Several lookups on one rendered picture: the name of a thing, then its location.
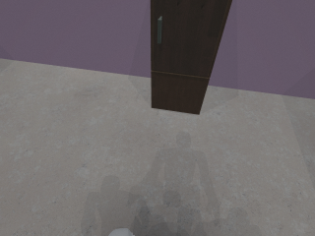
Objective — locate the handle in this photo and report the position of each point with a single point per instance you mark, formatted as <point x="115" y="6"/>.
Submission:
<point x="159" y="26"/>

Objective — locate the cupboard door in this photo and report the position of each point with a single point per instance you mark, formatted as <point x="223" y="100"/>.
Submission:
<point x="189" y="34"/>

